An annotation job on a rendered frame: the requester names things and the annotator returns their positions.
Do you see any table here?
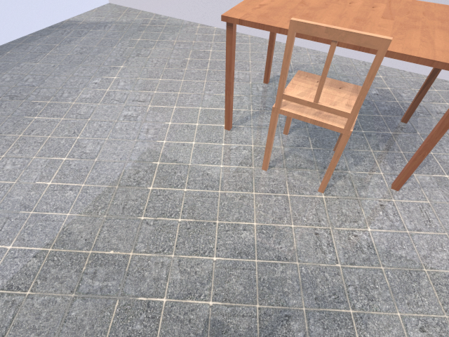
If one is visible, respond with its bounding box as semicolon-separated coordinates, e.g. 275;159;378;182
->
221;0;449;191

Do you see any chair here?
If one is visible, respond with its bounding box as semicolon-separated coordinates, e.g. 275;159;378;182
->
262;18;393;193

